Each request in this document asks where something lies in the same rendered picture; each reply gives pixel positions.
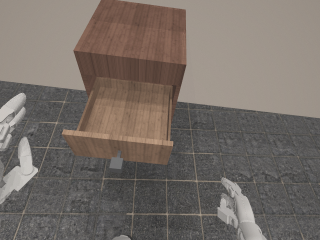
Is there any cabinet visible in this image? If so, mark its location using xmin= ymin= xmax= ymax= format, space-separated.
xmin=73 ymin=0 xmax=187 ymax=124

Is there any robot right forearm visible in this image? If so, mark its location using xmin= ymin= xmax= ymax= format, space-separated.
xmin=236 ymin=221 xmax=267 ymax=240

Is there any left robot hand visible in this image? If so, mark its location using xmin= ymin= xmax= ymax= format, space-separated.
xmin=0 ymin=92 xmax=38 ymax=205

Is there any drawer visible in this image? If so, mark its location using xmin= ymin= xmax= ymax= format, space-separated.
xmin=62 ymin=77 xmax=174 ymax=165

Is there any handle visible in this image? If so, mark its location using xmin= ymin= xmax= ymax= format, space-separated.
xmin=109 ymin=150 xmax=124 ymax=173

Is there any right robot hand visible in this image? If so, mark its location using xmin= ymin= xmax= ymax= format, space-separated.
xmin=217 ymin=177 xmax=255 ymax=230

